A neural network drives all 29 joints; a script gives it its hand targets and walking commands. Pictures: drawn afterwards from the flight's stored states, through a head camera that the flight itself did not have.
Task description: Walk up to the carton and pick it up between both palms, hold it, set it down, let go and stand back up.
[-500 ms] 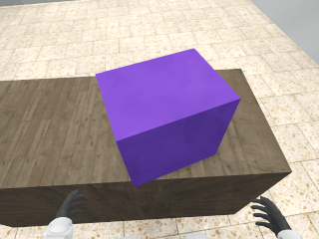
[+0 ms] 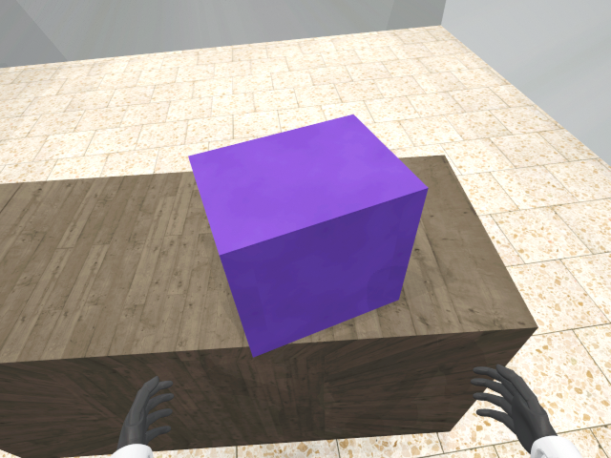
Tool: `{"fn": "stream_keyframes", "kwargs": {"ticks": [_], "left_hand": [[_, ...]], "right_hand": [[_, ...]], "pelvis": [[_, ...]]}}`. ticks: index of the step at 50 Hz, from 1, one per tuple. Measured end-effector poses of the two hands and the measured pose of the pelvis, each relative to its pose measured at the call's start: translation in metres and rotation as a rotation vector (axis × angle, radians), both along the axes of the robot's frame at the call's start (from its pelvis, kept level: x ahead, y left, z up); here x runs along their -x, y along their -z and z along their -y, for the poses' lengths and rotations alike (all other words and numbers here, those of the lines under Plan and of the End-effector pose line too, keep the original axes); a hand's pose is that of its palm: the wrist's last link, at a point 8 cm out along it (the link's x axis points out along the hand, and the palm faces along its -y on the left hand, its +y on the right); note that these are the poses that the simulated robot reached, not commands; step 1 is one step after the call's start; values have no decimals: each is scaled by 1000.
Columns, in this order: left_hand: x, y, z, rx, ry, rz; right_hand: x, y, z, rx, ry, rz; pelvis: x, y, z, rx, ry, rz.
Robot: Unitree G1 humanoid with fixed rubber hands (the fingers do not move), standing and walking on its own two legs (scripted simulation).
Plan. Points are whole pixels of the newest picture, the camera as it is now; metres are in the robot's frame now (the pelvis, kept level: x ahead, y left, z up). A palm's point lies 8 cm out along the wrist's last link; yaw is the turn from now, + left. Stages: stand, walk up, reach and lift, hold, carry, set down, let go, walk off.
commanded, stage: reach and lift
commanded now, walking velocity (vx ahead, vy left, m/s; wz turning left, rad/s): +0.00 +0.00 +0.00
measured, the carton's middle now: (303, 234) +0.45 +0.00 +0.01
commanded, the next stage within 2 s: none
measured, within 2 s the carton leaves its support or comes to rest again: neither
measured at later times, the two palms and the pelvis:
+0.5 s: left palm (166, 391) +0.21 +0.19 -0.02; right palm (527, 374) +0.22 -0.29 -0.03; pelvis +0.02 -0.01 +0.00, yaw +0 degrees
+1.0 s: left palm (170, 365) +0.24 +0.18 +0.01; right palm (526, 325) +0.27 -0.30 +0.00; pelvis +0.04 -0.01 +0.00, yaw +0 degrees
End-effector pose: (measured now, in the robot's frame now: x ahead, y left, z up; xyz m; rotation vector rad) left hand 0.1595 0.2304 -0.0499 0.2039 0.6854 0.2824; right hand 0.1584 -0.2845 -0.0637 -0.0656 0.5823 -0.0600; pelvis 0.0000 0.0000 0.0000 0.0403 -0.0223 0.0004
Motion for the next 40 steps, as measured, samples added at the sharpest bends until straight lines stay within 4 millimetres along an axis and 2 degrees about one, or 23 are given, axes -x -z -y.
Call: {"fn": "stream_keyframes", "kwargs": {"ticks": [6, 13, 23, 31, 40], "left_hand": [[-1, -3, 12, 7, -25, 34], [-15, -17, 23, 25, -41, 119], [-45, -29, 35, 64, -26, 202], [-68, -43, 48, 99, -33, 293], [-65, -46, 51, 113, -60, 306]], "right_hand": [[-17, -14, 4, -26, -19, 64], [-40, -31, 15, -38, -27, 130], [-54, -31, 9, -78, -59, 119], [-72, -38, 9, -80, -71, 187], [-84, -49, 21, -53, -81, 235]], "pelvis": [[4, 0, 3, -1, 0, 5], [2, 0, 7, -2, -1, 2], [-15, -1, 5, 0, -1, -21], [-31, -1, 6, -1, -1, -44], [-39, -1, 8, -2, -1, -54]]}}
